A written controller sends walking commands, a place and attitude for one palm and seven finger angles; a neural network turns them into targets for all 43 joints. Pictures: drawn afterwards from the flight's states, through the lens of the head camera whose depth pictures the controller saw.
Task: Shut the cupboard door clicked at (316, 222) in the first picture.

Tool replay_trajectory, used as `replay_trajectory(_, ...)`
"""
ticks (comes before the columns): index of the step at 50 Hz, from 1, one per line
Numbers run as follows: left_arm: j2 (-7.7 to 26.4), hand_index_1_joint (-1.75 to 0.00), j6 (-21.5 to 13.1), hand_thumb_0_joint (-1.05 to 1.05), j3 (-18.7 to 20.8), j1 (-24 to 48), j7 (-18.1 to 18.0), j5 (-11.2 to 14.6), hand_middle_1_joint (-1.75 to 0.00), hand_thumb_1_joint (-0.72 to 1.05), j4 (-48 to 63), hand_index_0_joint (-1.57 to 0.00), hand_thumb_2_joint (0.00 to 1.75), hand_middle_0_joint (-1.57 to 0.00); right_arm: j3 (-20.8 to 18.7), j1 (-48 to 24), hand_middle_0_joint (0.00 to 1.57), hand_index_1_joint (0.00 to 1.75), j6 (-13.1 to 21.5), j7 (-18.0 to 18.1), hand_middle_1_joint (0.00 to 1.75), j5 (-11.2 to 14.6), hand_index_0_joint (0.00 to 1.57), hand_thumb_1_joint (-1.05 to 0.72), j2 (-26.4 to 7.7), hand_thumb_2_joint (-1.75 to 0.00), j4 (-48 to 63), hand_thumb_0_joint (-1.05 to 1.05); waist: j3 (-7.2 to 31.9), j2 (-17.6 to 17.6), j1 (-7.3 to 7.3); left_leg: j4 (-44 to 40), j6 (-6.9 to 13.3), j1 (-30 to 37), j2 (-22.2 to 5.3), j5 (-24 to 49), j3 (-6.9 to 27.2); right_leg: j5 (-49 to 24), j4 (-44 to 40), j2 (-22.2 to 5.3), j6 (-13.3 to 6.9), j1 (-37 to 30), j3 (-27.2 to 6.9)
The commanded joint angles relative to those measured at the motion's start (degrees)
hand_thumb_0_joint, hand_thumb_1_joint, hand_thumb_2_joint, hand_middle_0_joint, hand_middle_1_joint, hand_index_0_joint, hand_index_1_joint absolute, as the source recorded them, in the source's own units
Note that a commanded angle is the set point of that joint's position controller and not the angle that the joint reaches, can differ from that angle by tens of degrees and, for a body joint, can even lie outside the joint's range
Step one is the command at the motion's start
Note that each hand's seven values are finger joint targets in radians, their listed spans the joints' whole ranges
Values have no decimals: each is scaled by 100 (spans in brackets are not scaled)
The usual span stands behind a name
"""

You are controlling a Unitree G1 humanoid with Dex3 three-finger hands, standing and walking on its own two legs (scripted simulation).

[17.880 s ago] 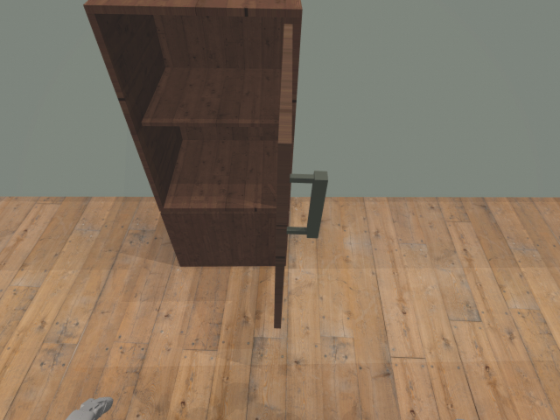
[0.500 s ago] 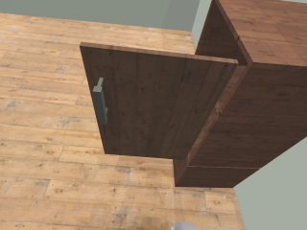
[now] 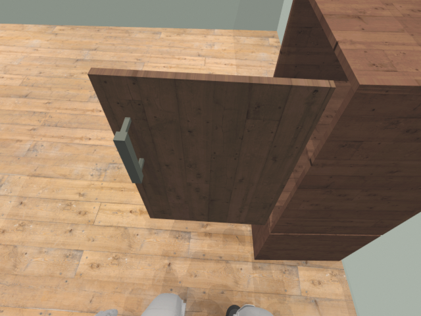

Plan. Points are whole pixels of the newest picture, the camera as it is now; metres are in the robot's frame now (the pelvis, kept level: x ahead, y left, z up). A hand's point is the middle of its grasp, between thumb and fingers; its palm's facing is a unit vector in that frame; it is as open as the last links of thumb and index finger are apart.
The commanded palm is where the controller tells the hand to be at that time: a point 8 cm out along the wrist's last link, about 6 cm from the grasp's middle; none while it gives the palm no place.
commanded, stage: come to a stop and stand still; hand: left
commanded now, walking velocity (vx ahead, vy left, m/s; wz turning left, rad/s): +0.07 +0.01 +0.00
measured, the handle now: (132, 152) +0.41 +0.19 +0.04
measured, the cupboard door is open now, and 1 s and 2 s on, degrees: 87 87 87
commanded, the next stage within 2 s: look again from close up in 0.88 s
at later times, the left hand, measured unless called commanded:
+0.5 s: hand out of the picture -0.04 +0.27 -0.15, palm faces +0.00 -0.96 -0.29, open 7.4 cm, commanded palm none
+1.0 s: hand out of the picture -0.08 +0.25 -0.17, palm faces +0.02 -0.98 -0.21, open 7.4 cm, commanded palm none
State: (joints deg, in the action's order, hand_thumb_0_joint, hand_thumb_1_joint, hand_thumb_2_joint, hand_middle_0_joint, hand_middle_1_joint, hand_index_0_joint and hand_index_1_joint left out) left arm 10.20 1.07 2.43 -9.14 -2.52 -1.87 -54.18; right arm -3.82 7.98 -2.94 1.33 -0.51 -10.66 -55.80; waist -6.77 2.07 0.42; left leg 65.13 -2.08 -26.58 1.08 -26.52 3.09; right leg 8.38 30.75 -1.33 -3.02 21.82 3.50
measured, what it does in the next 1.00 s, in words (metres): walks backwards: left foot, then right foot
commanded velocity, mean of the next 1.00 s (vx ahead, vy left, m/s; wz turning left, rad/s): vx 0.00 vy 0.00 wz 0.00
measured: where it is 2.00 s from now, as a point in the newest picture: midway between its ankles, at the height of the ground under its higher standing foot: outside the picture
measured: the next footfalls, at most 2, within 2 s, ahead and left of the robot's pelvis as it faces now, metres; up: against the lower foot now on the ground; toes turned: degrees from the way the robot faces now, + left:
left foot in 0.14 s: +0.02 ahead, +0.14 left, +0.00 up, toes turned +1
right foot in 0.32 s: +0.06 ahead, -0.04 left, +0.01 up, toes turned +0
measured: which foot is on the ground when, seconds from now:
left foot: up 0.00-0.12, down 0.14-0.88, up 0.90-1.00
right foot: down 0.00-0.16, up 0.18-0.30, down 0.32-1.00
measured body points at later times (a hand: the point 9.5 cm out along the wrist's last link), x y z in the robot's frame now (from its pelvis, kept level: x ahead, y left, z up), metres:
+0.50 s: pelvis -0.07 +0.07 +0.00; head -0.07 +0.04 +0.45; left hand -0.04 +0.32 -0.13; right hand -0.03 -0.16 -0.16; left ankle -0.03 +0.14 -0.73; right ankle +0.02 -0.04 -0.73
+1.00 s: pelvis -0.10 +0.08 +0.00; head -0.10 +0.07 +0.45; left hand -0.08 +0.30 -0.16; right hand -0.07 -0.15 -0.16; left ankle -0.11 +0.16 -0.72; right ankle +0.02 -0.04 -0.73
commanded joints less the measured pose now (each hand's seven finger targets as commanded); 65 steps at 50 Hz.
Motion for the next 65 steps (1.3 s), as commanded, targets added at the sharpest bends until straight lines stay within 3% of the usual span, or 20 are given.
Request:
replay_trajectory(1,1071,-30,-36,0,253,-418,9,-46,-30,90,377,-20,90,-20,5,892,20,30,30,-74,30,-49,20,-90,-146,-90,59,0,988,784,-155,-1202,0,685,-42,49,-399,175,-1359,-1345,-827,-369,-1455)
replay_trajectory(2,1098,-30,-20,0,264,-423,21,-54,-30,90,395,-20,90,-20,25,844,20,30,70,-83,30,-38,20,-90,-171,-90,110,0,942,847,-180,-1602,42,756,-30,-20,-447,479,-1415,-1360,-827,-388,-1560)
replay_trajectory(3,1450,-30,-86,0,261,-445,-224,-60,-30,90,543,-20,90,-20,-132,1072,20,30,201,-71,30,35,20,-90,-706,-90,504,0,2439,-435,153,-1959,-157,895,177,-520,-744,-2389,-742,-1802,-752,-1985,-2243)
replay_trajectory(5,1255,-30,16,0,200,-567,-163,36,-30,90,556,-20,90,-20,-34,799,20,30,268,-14,30,26,20,-90,-344,-90,743,0,2136,-1124,65,-4075,67,1681,131,746,-682,-671,82,-1199,-489,-968,-1368)
replay_trajectory(7,624,-30,117,0,30,-443,-55,118,-30,90,562,-20,90,-20,-59,813,20,30,288,-7,30,-82,20,-90,-845,-90,960,0,904,-2174,91,-4892,523,1408,-1277,1574,794,1756,937,-51,234,364,-56)
replay_trajectory(9,554,-30,219,0,83,-530,-7,98,-30,90,492,-20,90,-20,-33,247,20,30,192,-1,30,-152,20,-90,-917,-90,1217,0,-86,-900,-144,-5029,1142,-56,-1679,1160,845,1725,1865,143,185,162,-275)
replay_trajectory(14,459,-30,84,0,19,-1079,96,32,-30,90,290,-20,90,-20,69,175,20,30,212,-47,30,-105,20,-90,-792,-90,1143,0,-537,-241,-358,-4809,884,-723,-1084,-409,564,879,757,115,182,-618,-456)
replay_trajectory(17,744,-30,-71,0,9,-948,104,23,-30,90,380,-20,90,-20,137,731,20,30,237,-17,30,-44,20,-90,-539,-90,998,0,-252,186,-23,-4148,548,325,-360,-202,217,2032,-803,-492,-282,130,-1838)
replay_trajectory(21,882,-30,-94,0,57,-521,82,39,-30,90,503,-20,90,-20,74,1390,20,30,196,-39,30,-72,20,-90,-522,-90,733,0,564,1212,294,-3395,483,1797,-108,171,-209,3239,-1461,-672,-359,977,-1906)
replay_trajectory(24,752,-30,-83,0,64,-362,69,72,-30,90,489,-20,90,-20,126,1615,20,30,249,-36,30,-96,20,-90,-437,-90,510,0,517,465,382,-3788,475,2023,-170,481,-70,2676,-1103,-507,-281,1141,-1646)
replay_trajectory(28,510,-30,-26,0,31,-1018,119,69,-30,90,175,-20,90,-20,133,783,20,30,368,-4,30,-92,20,-90,-673,-90,551,0,373,-1056,-203,-5469,737,347,-1024,-736,844,1027,340,143,21,-507,-683)
replay_trajectory(40,342,-30,25,0,31,-1388,102,-1,-30,90,-167,-20,90,-20,84,766,20,30,197,-34,30,-92,20,-90,-676,-90,237,0,-114,-66,-192,-4911,620,-196,-616,-1264,400,2127,-194,5,-104,-396,-1326)
replay_trajectory(44,597,-30,-43,0,117,-818,71,36,-30,90,-2,-20,90,-20,47,1533,20,30,73,-12,30,-87,20,-90,-397,-90,15,0,317,1067,353,-2501,308,1814,277,228,-466,3703,-2017,-809,-488,1499,-2567)
replay_trajectory(48,705,-30,-9,0,278,280,-48,34,-30,90,386,-20,90,-20,5,2456,20,30,89,0,30,-55,20,-90,-238,-90,-240,0,642,895,832,-1785,355,2618,100,552,-417,2484,-1869,-849,-440,1906,-1935)
replay_trajectory(50,555,-30,28,0,227,-370,-22,42,-30,90,245,-20,90,-20,138,2170,20,30,237,-18,30,-76,20,-90,-66,-90,-173,0,177,89,408,-4423,401,2039,25,369,-434,2502,-644,-362,-176,1139,-1593)
replay_trajectory(52,174,-30,29,0,161,-823,27,118,-30,90,157,-20,90,-20,114,1393,20,30,373,72,30,-134,20,-90,-348,-90,79,0,-349,-1569,0,-5651,781,660,-1139,362,993,1548,1387,460,112,516,-928)
replay_trajectory(58,115,-30,-47,0,37,-687,99,86,-30,90,-18,-20,90,-20,198,864,20,30,489,179,30,-109,20,-90,-423,-90,104,0,167,-111,-266,-4552,1105,1047,-1246,3014,699,1003,398,44,121,-490,-795)
replay_trajectory(62,450,-30,-228,0,-73,-655,45,160,-30,90,-172,-20,90,-20,282,1437,20,30,506,126,30,15,20,-90,-162,-90,-137,0,509,-7,65,-4367,406,1233,-398,1409,163,-692,-738,-723,-299,-1004,-1827)
replay_trajectory(63,485,-30,-180,0,-94,-590,54,145,-30,90,-120,-20,90,-20,274,1480,20,30,532,92,30,-7,20,-90,-167,-90,-169,0,381,-616,71,-4697,435,1388,-446,1358,357,-116,-631,-498,-239,-728,-1596)
replay_trajectory(65,381,-30,-201,0,-108,-564,60,133,-30,90,-172,-20,90,-20,245,1355,20,30,529,100,30,-18,20,-90,-335,-90,-213,0,716,-99,15,-4663,524,1481,-684,1676,379,-150,-572,-175,-70,-1059,-1357)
